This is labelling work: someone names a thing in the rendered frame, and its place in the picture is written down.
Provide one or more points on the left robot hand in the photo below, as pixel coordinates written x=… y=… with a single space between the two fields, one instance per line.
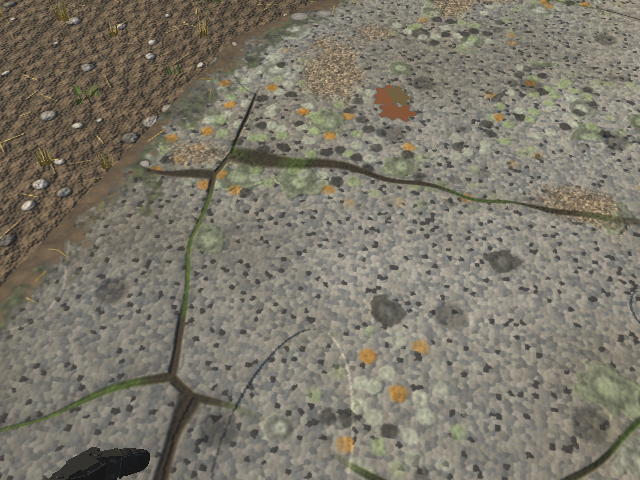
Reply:
x=94 y=464

